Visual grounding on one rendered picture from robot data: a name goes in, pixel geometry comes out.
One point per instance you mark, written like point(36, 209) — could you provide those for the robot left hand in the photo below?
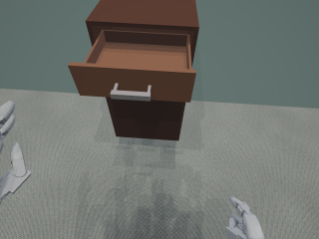
point(12, 179)

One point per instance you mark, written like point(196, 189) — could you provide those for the drawer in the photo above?
point(136, 60)

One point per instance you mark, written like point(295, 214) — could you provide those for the handle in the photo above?
point(130, 95)

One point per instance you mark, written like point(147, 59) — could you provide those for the cabinet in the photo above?
point(146, 119)

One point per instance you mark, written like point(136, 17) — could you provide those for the robot right hand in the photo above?
point(246, 228)

